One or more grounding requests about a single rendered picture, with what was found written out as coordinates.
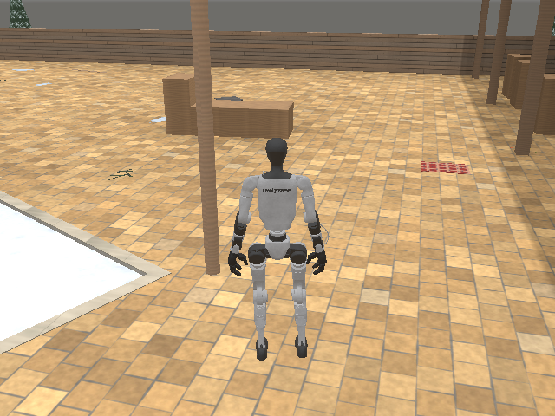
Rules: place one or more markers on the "robot right upper arm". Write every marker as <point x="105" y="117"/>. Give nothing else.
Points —
<point x="303" y="183"/>

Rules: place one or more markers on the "right robot shin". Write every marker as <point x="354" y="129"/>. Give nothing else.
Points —
<point x="301" y="318"/>

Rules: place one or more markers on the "robot right foot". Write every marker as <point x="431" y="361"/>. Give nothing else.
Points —
<point x="301" y="350"/>

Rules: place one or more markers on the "robot right hand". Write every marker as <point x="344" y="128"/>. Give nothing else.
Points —
<point x="320" y="262"/>

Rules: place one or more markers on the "robot left forearm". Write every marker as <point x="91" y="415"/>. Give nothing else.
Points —
<point x="238" y="236"/>

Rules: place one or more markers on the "robot right forearm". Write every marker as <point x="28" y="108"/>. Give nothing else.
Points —
<point x="316" y="235"/>

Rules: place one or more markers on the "robot left upper arm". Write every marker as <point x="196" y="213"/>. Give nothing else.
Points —
<point x="249" y="184"/>

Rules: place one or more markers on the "robot left hand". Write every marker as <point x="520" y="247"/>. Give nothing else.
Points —
<point x="233" y="263"/>

